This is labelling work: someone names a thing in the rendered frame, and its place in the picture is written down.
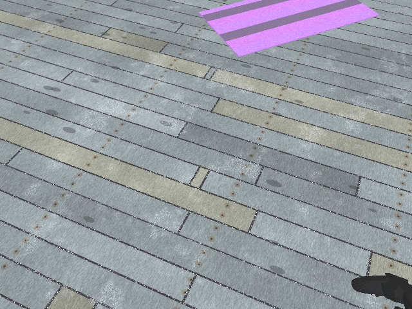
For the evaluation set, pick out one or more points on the right robot hand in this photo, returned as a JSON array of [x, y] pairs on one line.
[[390, 286]]

